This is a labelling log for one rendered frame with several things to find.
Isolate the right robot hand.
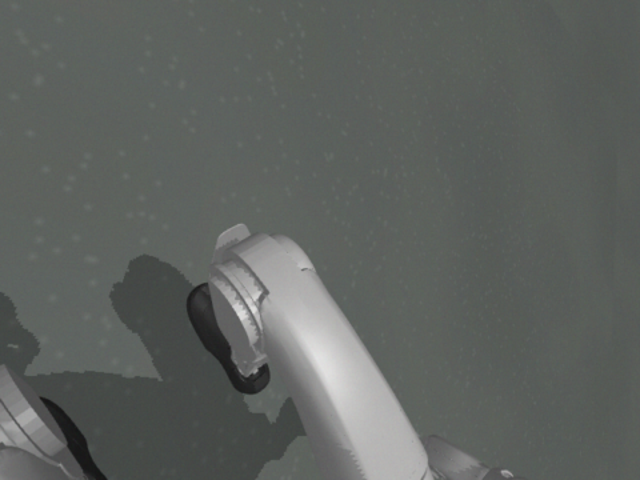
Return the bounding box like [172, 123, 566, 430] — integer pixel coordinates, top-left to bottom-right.
[416, 432, 491, 480]

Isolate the right robot foot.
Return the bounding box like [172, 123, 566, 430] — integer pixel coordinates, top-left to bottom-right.
[187, 283, 270, 394]

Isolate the left robot foot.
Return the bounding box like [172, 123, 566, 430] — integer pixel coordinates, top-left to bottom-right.
[38, 396, 108, 480]

